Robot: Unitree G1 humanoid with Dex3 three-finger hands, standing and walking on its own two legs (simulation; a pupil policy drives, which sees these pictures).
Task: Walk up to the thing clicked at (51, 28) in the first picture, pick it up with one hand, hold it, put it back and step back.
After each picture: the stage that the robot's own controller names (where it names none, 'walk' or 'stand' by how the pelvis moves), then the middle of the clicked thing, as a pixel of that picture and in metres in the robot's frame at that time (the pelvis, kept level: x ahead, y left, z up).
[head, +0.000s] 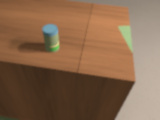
stand; (51, 38) +0.60 +0.14 +0.01
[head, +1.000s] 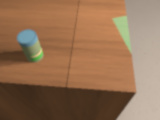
walk; (31, 46) +0.48 +0.21 +0.02
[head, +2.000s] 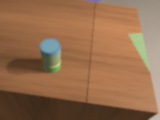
rise first; (51, 56) +0.43 +0.12 +0.03
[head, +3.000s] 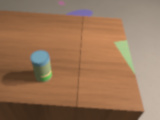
stand; (41, 66) +0.44 +0.16 +0.01
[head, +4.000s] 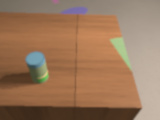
stand; (37, 68) +0.43 +0.17 +0.01
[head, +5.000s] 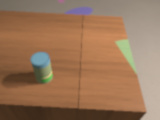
stand; (42, 68) +0.43 +0.15 +0.01
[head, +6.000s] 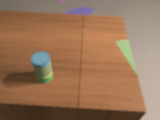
stand; (42, 68) +0.43 +0.15 +0.01
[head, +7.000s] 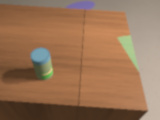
rise first; (42, 64) +0.43 +0.15 +0.01
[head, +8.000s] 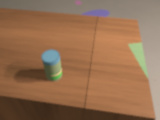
rise first; (52, 66) +0.44 +0.14 +0.01
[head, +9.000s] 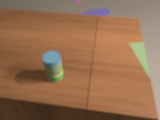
go down; (53, 67) +0.43 +0.14 +0.01
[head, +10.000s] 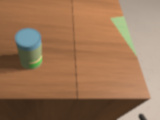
go down; (30, 50) +0.43 +0.13 +0.07
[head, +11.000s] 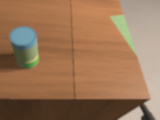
approach; (25, 49) +0.43 +0.13 +0.08
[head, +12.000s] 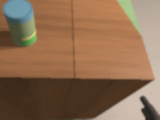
close in; (21, 24) +0.47 +0.13 +0.11
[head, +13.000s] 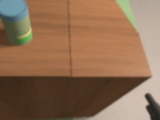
close in; (16, 23) +0.48 +0.13 +0.11
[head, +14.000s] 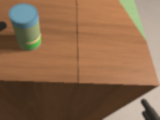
lift; (27, 29) +0.46 +0.12 +0.11
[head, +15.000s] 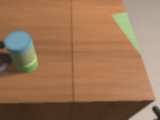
lift; (23, 53) +0.42 +0.14 +0.09
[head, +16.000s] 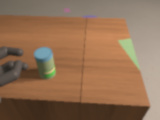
lift; (45, 63) +0.46 +0.14 +0.05
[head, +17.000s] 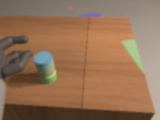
close; (45, 68) +0.44 +0.14 +0.04
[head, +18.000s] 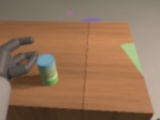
close; (47, 70) +0.44 +0.13 +0.04
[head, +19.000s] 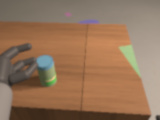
stand; (46, 71) +0.44 +0.14 +0.03
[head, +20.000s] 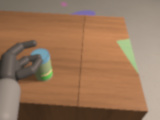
stand; (42, 65) +0.44 +0.14 +0.03
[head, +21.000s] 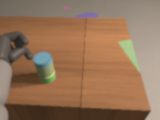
crouch; (45, 68) +0.44 +0.14 +0.03
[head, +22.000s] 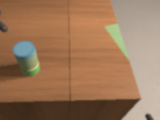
lower; (27, 59) +0.44 +0.14 +0.04
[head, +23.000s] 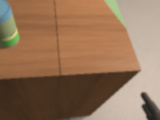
lower; (1, 25) +0.48 +0.14 +0.12
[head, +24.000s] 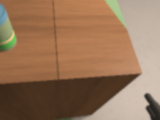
lower; out of the picture +0.47 +0.15 +0.11
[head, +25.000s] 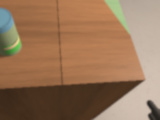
lower; (3, 34) +0.46 +0.15 +0.11
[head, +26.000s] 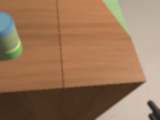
lower; (4, 37) +0.45 +0.15 +0.11
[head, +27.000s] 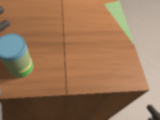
withdraw; (16, 57) +0.39 +0.13 +0.10
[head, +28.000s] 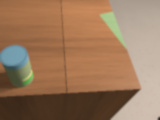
sink last; (18, 67) +0.38 +0.15 +0.08
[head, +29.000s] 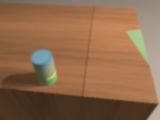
stand; (44, 68) +0.39 +0.15 +0.08
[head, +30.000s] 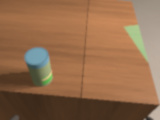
stand; (39, 68) +0.37 +0.14 +0.08
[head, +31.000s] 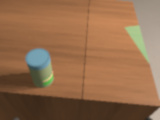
stand; (40, 69) +0.37 +0.14 +0.08
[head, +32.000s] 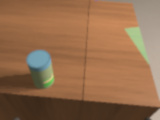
stand; (41, 70) +0.37 +0.14 +0.08
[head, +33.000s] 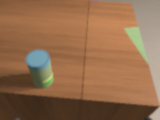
stand; (40, 69) +0.37 +0.14 +0.08
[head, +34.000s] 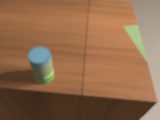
stand; (42, 66) +0.38 +0.14 +0.07
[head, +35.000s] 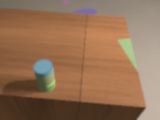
stand; (45, 76) +0.39 +0.14 +0.01
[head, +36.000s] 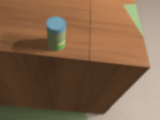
walk; (56, 34) +0.51 +0.08 +0.03
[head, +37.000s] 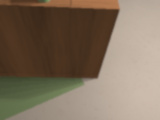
walk; out of the picture +0.81 +0.19 +0.05
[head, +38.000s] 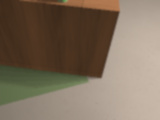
stand; out of the picture +1.03 +0.13 +0.03
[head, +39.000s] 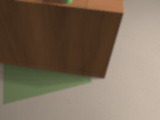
stand; out of the picture +1.04 +0.09 +0.01
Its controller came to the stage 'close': yes
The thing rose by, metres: 0.00
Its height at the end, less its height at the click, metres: +0.00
